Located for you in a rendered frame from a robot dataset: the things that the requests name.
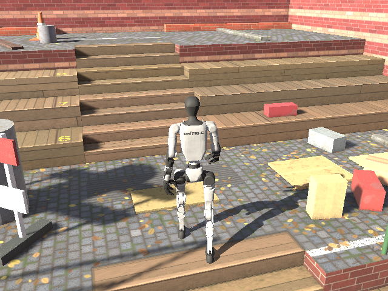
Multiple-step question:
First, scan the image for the robot left forearm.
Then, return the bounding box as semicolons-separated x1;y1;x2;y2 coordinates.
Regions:
163;150;175;181

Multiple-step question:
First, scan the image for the robot right foot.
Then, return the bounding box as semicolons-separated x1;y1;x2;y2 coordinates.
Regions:
205;247;215;263

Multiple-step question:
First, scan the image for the robot left upper arm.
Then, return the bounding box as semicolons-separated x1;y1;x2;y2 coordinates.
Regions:
168;123;181;158

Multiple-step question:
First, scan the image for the robot right upper arm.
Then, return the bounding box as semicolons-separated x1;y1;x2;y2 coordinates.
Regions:
205;121;219;152

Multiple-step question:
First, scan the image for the right robot shin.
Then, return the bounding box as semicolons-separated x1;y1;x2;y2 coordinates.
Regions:
206;209;214;254

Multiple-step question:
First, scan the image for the robot left hand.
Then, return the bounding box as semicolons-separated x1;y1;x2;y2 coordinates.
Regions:
163;179;178;195

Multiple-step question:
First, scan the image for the robot right forearm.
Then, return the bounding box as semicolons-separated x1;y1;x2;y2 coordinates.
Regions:
212;143;221;158

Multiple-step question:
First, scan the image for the robot right hand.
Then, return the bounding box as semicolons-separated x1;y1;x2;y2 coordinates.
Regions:
205;153;219;164

